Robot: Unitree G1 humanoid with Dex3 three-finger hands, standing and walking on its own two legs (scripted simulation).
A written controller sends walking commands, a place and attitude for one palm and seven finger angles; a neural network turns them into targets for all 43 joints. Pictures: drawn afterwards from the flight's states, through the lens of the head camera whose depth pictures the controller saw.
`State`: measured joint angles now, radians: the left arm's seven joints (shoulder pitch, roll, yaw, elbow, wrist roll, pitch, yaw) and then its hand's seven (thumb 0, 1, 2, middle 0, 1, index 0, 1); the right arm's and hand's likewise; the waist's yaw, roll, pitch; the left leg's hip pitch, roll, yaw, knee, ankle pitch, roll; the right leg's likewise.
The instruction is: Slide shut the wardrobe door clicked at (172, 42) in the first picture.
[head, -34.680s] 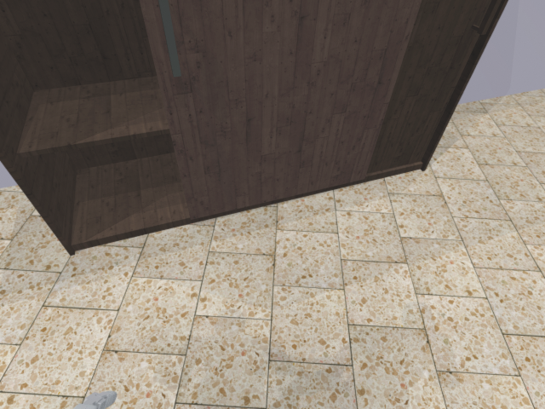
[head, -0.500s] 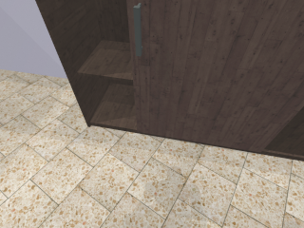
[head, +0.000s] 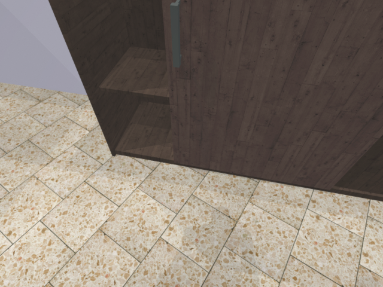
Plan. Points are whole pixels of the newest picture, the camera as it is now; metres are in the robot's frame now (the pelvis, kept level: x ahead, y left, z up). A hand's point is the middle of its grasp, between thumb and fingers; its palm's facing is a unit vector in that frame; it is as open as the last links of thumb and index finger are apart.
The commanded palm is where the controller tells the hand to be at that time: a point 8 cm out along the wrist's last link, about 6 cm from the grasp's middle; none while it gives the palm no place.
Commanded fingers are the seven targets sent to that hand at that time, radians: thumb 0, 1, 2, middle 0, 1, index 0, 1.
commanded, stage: look to check the result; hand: right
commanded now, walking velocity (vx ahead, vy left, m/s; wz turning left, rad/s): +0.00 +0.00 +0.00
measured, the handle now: (177, 35) +0.87 +0.12 +0.10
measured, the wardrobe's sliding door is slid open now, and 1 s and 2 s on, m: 0.41 0.41 0.41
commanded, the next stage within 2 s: walk to a spot facing it in 0.04 s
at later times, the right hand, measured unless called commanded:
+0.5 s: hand out of the picture +0.05 -0.17 -0.18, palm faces -0.08 +0.97 -0.24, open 7.4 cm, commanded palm none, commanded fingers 0.00 -0.90 -0.90 0.20 0.30 0.20 0.30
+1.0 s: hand (276, 284) +0.18 -0.19 -0.18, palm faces -0.34 +0.91 -0.22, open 7.4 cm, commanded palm none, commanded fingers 0.00 -0.90 -0.90 0.20 0.30 0.20 0.30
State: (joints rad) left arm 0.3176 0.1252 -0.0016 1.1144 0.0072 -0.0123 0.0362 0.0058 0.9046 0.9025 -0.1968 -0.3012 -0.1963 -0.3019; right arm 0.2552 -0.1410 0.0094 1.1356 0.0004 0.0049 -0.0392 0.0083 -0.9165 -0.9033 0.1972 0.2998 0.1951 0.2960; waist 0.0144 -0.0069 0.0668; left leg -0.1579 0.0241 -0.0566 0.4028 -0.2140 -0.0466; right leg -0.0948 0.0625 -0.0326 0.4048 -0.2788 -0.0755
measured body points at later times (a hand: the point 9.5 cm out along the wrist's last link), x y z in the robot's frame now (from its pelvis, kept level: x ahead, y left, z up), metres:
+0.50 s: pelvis +0.00 +0.02 -0.02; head +0.03 +0.04 +0.43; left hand -0.01 +0.25 -0.18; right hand +0.05 -0.22 -0.16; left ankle +0.00 +0.13 -0.74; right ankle -0.03 -0.07 -0.74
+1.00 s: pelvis +0.02 -0.03 +0.00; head +0.08 -0.04 +0.44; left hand +0.03 +0.25 -0.12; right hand +0.20 -0.24 -0.16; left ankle -0.02 +0.11 -0.70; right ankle +0.06 -0.14 -0.74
